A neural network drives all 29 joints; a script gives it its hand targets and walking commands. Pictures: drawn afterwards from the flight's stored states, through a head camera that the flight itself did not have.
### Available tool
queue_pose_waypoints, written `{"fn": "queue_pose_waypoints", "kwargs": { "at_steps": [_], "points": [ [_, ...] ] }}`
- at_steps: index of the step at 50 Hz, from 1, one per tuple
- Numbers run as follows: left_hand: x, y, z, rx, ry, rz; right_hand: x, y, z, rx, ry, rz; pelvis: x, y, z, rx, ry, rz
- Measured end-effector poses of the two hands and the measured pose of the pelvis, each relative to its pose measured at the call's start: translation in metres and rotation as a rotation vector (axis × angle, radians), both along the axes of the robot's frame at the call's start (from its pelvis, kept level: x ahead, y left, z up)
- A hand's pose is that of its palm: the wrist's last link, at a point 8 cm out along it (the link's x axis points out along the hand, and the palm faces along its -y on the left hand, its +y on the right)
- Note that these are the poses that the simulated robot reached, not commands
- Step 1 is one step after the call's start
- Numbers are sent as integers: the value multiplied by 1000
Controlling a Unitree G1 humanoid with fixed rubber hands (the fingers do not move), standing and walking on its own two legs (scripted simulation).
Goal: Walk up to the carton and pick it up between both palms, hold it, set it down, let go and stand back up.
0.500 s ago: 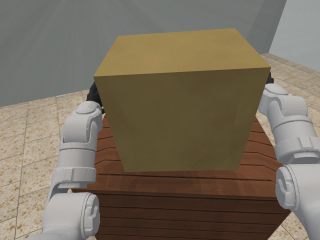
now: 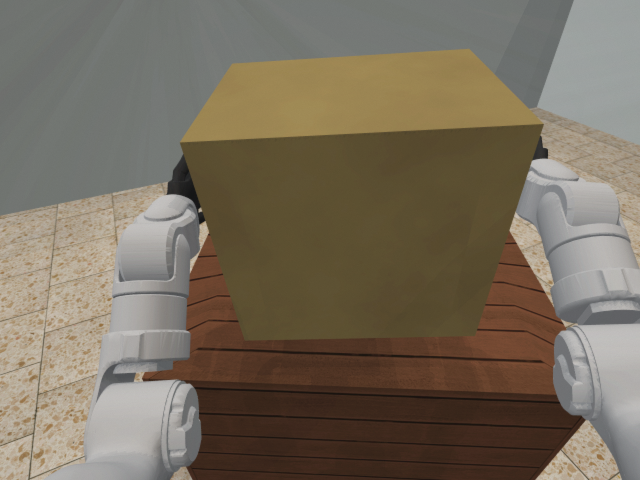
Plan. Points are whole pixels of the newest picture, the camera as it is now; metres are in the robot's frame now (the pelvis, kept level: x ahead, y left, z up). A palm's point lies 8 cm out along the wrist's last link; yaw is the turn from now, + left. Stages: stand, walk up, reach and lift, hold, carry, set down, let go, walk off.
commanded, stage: hold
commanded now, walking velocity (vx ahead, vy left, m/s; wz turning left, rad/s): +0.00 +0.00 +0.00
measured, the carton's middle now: (353, 199) +0.43 +0.00 +0.20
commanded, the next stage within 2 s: none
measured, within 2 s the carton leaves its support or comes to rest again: neither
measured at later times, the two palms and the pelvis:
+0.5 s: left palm (172, 186) +0.35 +0.20 +0.26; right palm (540, 152) +0.37 -0.20 +0.30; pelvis -0.01 +0.00 +0.00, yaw +0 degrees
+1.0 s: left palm (170, 204) +0.34 +0.20 +0.25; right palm (532, 167) +0.37 -0.20 +0.28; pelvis -0.01 +0.00 +0.00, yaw +0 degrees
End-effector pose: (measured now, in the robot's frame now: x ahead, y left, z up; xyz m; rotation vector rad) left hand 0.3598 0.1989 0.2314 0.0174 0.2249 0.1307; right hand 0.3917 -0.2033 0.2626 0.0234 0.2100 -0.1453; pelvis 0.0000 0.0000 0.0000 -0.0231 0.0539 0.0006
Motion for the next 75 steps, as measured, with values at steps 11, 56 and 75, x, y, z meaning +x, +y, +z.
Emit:
{"fn": "queue_pose_waypoints", "kwargs": {
  "at_steps": [11,56,75],
  "points": [
    [-20,3,10,0,-25,7,-18,3,14,-12,-23,7,-8,1,0,-1,-22,1],
    [-16,3,26,-24,-39,8,-19,4,30,-50,-35,4,-8,-2,1,-1,-15,2],
    [-9,4,17,-16,-10,4,-11,4,22,-49,-7,8,-3,-3,1,0,-6,2]
  ]
}}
